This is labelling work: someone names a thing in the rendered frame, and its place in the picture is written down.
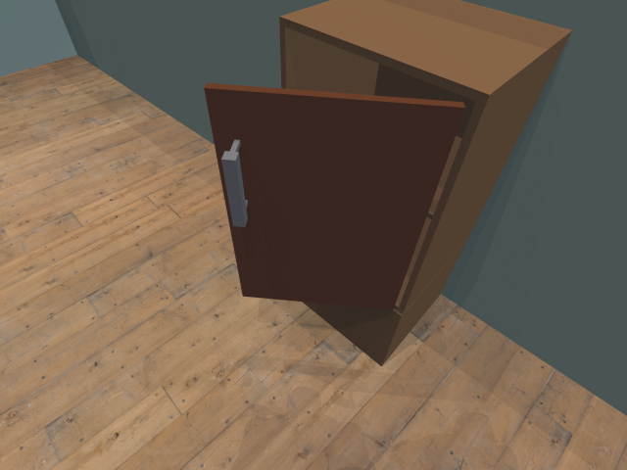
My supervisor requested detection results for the handle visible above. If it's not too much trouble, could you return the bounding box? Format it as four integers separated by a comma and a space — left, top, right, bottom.
221, 139, 248, 227

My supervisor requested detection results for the cupboard door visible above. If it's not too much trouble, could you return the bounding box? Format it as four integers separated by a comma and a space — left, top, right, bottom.
204, 83, 465, 310

